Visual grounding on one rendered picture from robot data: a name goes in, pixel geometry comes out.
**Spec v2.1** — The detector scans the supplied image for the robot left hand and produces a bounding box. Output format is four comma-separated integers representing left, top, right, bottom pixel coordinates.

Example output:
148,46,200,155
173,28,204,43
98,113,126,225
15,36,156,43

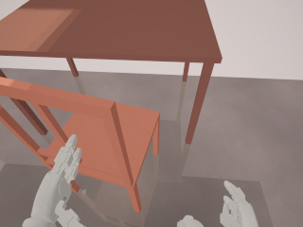
31,134,86,227

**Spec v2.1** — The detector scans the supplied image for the table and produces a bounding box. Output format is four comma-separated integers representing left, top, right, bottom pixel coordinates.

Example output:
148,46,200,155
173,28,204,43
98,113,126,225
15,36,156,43
0,0,223,145

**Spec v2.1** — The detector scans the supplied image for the chair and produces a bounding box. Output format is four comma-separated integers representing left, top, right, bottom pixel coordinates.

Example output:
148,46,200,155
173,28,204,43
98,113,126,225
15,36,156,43
0,77,160,214

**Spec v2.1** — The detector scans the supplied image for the left robot forearm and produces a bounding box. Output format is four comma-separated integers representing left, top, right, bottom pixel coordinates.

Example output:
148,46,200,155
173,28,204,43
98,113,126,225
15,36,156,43
22,217,57,227

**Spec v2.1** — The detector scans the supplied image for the robot right hand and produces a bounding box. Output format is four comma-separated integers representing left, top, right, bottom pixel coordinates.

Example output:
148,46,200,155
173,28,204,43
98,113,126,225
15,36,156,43
220,181,259,227

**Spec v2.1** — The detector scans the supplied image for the right robot shin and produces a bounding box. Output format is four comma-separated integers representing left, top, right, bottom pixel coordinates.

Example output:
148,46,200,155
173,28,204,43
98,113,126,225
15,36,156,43
183,215,194,219

